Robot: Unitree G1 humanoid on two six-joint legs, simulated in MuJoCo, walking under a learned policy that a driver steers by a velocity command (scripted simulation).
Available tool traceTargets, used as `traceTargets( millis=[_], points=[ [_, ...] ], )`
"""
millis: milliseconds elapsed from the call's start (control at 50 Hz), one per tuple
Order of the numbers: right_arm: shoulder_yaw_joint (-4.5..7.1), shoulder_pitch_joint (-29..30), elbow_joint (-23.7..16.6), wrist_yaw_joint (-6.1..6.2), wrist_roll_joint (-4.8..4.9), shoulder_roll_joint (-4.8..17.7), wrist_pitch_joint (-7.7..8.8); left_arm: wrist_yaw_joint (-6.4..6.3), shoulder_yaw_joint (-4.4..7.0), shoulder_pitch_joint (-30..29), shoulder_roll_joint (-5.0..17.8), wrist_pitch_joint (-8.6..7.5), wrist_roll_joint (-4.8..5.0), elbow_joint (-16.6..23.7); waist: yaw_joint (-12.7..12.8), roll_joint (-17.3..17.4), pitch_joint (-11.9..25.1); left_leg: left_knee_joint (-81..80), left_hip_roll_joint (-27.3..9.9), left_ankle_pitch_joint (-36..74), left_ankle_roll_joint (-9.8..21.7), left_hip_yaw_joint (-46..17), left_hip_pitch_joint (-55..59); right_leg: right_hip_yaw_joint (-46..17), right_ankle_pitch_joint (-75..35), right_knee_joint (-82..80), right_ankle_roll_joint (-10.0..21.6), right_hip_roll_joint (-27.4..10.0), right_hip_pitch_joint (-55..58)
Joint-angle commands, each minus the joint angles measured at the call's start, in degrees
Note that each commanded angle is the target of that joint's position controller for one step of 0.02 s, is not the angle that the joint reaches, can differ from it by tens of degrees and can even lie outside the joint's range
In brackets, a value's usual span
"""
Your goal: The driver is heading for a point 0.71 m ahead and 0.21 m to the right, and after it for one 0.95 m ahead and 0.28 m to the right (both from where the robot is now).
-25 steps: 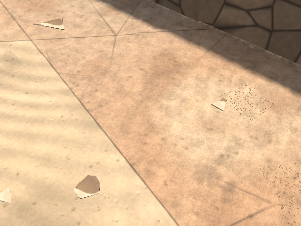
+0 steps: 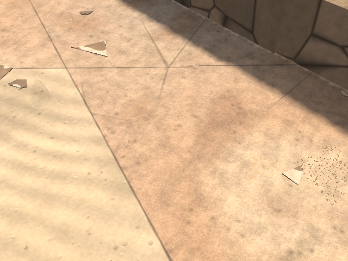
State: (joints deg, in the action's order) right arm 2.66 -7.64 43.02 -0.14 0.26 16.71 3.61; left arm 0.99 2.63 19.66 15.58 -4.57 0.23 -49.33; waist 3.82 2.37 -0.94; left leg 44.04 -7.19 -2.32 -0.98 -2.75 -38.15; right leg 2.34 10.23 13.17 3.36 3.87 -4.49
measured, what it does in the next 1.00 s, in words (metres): walks ahead, turning right: left foot, then right foot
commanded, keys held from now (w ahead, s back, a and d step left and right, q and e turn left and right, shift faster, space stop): w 0.08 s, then w+e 0.92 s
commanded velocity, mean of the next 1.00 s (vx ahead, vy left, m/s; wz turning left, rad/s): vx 0.50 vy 0.00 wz -0.41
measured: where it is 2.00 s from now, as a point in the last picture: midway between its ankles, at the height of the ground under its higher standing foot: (259, 168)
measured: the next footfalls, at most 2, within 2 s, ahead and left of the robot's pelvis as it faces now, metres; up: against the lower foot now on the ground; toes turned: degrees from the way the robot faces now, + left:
left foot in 0.20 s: +0.29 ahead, +0.16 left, +0.00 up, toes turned +0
right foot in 0.74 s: +0.52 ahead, -0.13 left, +0.00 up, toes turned -22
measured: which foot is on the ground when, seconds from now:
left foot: up 0.00-0.18, down 0.20-0.74, up 0.76-1.00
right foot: down 0.00-0.20, up 0.22-0.72, down 0.74-1.00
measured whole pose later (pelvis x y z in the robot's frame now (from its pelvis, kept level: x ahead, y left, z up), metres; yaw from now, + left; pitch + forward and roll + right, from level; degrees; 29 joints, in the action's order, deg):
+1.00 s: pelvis +0.52 -0.06 +0.00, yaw -28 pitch +1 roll +0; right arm 3.5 -3.9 43.4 -0.1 -0.7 17.4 5.7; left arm 0.2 4.2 18.6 15.4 -2.7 0.8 -42.8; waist 2.8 1.6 -2.7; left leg 49.5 -6.0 -9.3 -2.9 -4.7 -36.6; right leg -4.1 10.2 19.5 5.4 6.1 -10.0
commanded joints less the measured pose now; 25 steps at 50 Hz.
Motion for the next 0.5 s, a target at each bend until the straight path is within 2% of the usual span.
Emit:
traceTargets(
  millis=[20, 80, 120, 140, 160, 180, 200, 220, 240, 260, 280, 300, 320, 340, 380, 440, 500],
  points=[
    [0.07, 5.3, -4.2, -0.67, 0.33, 2.1, 1.04, -0.59, 2.32, -0.6, 10.2, -0.59, 0.59, 2.6, 0.1, -5.3, -1.9, -8.0, 1.5, 7.3, -0.1, 1.8, 3.3, -6.9, -10.7, -6.2, 8.4, -14.4, -2.7],
    [0.11, 9.2, -5.8, -1.56, 0.75, 2.7, 1.4, -0.74, 2.51, 2.0, 10.6, 0.28, 0.92, 0.8, 1.0, -5.6, -3.0, -12.2, 2.3, 5.8, 1.0, 1.4, 2.5, -7.6, -10.7, -4.2, 7.9, -16.9, 2.4],
    [0.44, 10.0, -6.6, -2.04, 0.62, 3.7, 1.8, -1.01, 2.74, 2.5, 10.9, 0.93, 1.24, 0.0, 0.1, -5.8, -3.2, -14.6, 2.9, 1.9, 2.3, 0.8, 3.8, -9.6, -12.8, -1.4, 7.1, -18.4, 4.9],
    [0.73, 8.5, -6.3, -2.12, 0.56, 4.4, 2.01, -1.16, 2.93, 2.2, 11.4, 1.23, 1.27, -0.2, -1.0, -6.4, -2.5, -15.4, 3.5, -0.1, 2.8, 1.0, 6.4, -10.4, -15.0, 0.4, 6.6, -18.7, 5.7],
    [1.29, 5.1, -5.4, -2.02, 0.45, 5.5, 2.23, -1.28, 3.08, 1.1, 11.9, 1.5, 1.32, 0.0, -3.3, -6.8, -0.7, -16.8, 4.8, -1.5, 3.6, 2.1, 11.9, -10.3, -20.6, 4.1, 5.9, -18.0, 5.3],
    [2.55, -2.3, -3.1, -1.6, 0.25, 7.7, 2.34, -1.33, 2.71, 0.4, 11.1, 1.69, 1.12, 0.2, -7.1, -6.0, 3.9, -18.1, 5.9, -1.3, 4.9, 3.3, 22.9, -8.5, -26.3, 12.3, 4.5, -15.1, 3.1],
    [3.85, -12.3, -1.1, -0.96, -0.54, 11.2, 2.31, -1.32, 1.48, 0.2, 8.0, 1.56, 0.14, 1.4, -11.2, -2.8, 12.3, -15.1, -0.6, 0.0, 7.8, -2.5, 39.7, -6.2, -18.7, 26.9, 2.3, -11.7, -5.9],
    [5.23, -17.2, -0.1, -0.56, -1.2, 16.9, 1.66, -1.12, -0.48, 7.1, 1.3, 0.54, 0.05, 2.7, -9.2, 11.7, 20.8, -18.3, -15.3, -8.6, 15.8, -26.3, 61.2, -1.9, 8.4, 48.7, -2.1, -2.3, -28.5],
    [3.95, -18.1, 0.0, -0.64, -0.69, 11.6, 1.41, -0.98, 0.31, 6.0, 5.0, -0.33, 1.29, 1.7, -10.8, 12.0, 22.9, -25.1, -17.0, -17.6, 17.3, -37.0, 60.4, -9.3, 23.0, 57.8, -2.4, -2.3, -35.2],
    [2.91, -14.2, -0.3, -0.52, -0.43, 8.7, 1.52, -0.91, 1.72, 1.5, 9.4, -0.62, 2.67, 3.0, -10.5, 7.7, 13.5, -26.6, -15.2, -19.8, 14.5, -28.9, 53.2, -10.0, 19.4, 60.6, -1.8, -5.3, -39.3],
    [2.35, -10.3, -0.6, -0.44, -0.44, 6.8, 1.63, -1.12, 1.81, -1.7, 9.2, -0.53, 2.56, 3.7, -9.0, 5.1, 8.7, -27.9, -13.0, -17.3, 12.8, -21.8, 46.0, -8.4, 14.5, 59.4, -1.6, -8.1, -38.7],
    [1.82, -7.0, -0.5, -0.58, -0.53, 4.9, 1.84, -1.32, 2.01, -3.2, 8.5, -0.14, 1.9, 4.0, -7.4, 3.8, 4.6, -30.2, -10.8, -13.3, 11.9, -16.4, 39.3, -8.1, 10.8, 56.4, -1.9, -9.6, -37.0],
    [1.47, -4.9, -0.4, -0.63, -0.9, 3.6, 2.32, -1.42, 2.36, -2.2, 7.8, 0.65, 1.59, 3.6, -5.5, 4.8, 2.9, -32.2, -9.1, -9.9, 11.0, -11.8, 34.8, -8.6, 8.0, 54.2, -2.0, -11.1, -33.7],
    [1.57, -3.7, -0.1, -0.71, -1.11, 3.3, 2.68, -1.37, 2.28, -1.1, 6.5, 1.46, 1.65, 3.3, -4.5, 5.0, 2.1, -33.9, -8.4, -7.5, 10.8, -8.8, 31.8, -8.5, 6.3, 53.3, -2.2, -11.5, -31.1],
    [1.99, -3.0, 0.9, -0.63, -1.15, 4.1, 3.38, -1.37, 2.17, -1.3, 4.5, 2.75, 1.61, 3.8, -3.4, 3.3, 0.6, -36.1, -8.3, -2.0, 11.4, -3.8, 29.4, -8.4, 3.7, 51.9, -2.8, -11.9, -31.1],
    [2.6, -3.9, 2.4, 0.01, -1.38, 5.5, 3.49, -1.23, 2.28, -4.5, 4.0, 3.31, 1.2, 5.5, -3.5, 1.4, -1.0, -37.3, -8.1, 2.6, 11.7, 2.1, 30.6, -9.1, -3.5, 45.3, -3.5, -11.9, -34.8],
    [2.89, -4.5, 3.2, 0.64, -1.16, 6.7, 2.95, -0.11, 1.86, -9.0, 3.0, 2.79, 1.03, 7.0, -4.9, 0.7, -2.2, -37.8, -6.7, 4.5, 10.5, 7.9, 31.8, -6.4, -11.6, 35.1, -3.3, -11.3, -33.6]
  ],
)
